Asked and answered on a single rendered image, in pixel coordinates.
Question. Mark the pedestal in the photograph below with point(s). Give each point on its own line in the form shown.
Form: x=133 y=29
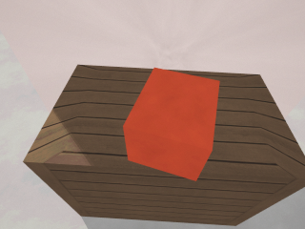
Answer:
x=81 y=153

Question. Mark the carton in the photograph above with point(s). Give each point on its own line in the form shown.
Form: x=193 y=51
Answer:
x=171 y=125

